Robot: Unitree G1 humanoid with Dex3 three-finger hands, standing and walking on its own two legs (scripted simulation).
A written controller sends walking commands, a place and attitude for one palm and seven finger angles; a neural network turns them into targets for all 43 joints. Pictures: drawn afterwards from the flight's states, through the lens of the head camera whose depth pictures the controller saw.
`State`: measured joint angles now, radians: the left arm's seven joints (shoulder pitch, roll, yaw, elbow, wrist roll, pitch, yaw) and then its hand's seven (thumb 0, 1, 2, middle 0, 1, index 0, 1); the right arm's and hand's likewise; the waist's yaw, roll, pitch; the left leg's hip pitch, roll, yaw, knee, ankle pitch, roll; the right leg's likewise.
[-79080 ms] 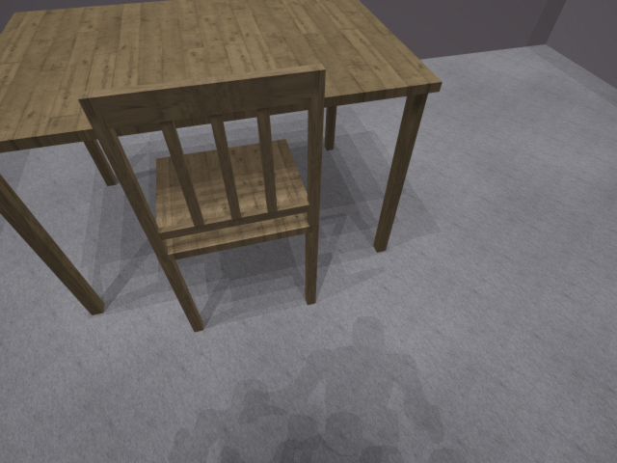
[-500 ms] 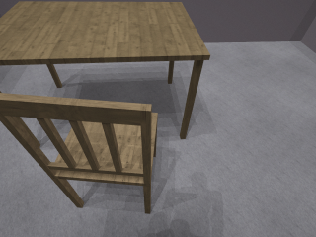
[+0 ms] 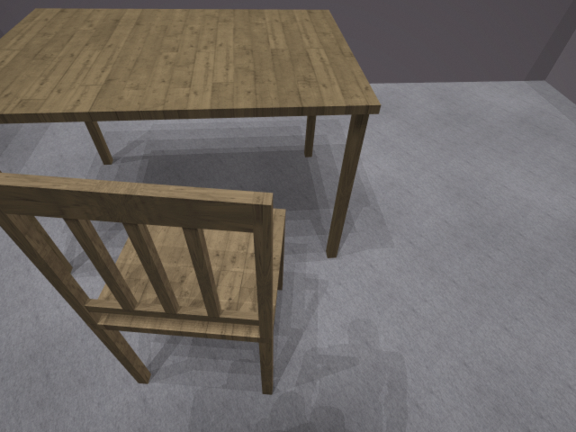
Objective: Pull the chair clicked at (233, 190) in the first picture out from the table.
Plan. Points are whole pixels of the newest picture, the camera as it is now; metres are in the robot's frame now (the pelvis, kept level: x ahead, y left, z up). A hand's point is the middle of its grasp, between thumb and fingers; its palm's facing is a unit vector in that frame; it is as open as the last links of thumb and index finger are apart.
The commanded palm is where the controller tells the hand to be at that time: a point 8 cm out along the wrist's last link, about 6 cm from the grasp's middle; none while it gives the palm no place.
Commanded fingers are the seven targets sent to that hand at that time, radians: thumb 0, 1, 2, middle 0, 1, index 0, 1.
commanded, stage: look again from close up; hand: left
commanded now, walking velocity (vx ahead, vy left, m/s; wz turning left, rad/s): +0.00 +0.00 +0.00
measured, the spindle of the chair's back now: (155, 271) +0.40 +0.28 -0.09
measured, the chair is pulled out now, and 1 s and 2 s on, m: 0.33 0.33 0.33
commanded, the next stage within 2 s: raise the hand toward the chair's back in 0.38 s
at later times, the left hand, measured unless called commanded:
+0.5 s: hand out of the picture -0.03 +0.15 -0.18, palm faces +0.03 -0.99 -0.15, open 7.4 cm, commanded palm +0.09 +0.20 -0.07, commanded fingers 0.00 0.85 0.88 -0.20 -0.29 -0.20 -0.29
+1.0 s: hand out of the picture +0.13 +0.18 -0.09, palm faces +0.14 -0.99 -0.03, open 10.0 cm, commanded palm +0.13 +0.23 -0.06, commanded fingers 0.00 0.27 0.63 -0.14 -0.20 -0.14 -0.20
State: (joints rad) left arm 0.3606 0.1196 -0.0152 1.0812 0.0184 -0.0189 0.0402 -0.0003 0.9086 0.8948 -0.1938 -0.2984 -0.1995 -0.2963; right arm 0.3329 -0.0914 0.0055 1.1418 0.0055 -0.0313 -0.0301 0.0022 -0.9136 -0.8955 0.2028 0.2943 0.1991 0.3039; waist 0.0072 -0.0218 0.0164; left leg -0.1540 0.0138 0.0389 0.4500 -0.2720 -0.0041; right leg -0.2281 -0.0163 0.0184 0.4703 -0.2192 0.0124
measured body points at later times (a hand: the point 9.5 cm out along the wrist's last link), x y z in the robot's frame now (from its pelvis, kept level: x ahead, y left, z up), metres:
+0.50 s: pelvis +0.00 +0.00 +0.00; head +0.00 +0.00 +0.45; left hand -0.03 +0.20 -0.16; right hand -0.03 -0.20 -0.16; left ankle -0.02 +0.12 -0.74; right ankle +0.02 -0.13 -0.74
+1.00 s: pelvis -0.02 -0.01 -0.09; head +0.04 +0.03 +0.35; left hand +0.11 +0.23 -0.09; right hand +0.25 -0.24 -0.10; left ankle -0.02 +0.12 -0.74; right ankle +0.02 -0.13 -0.74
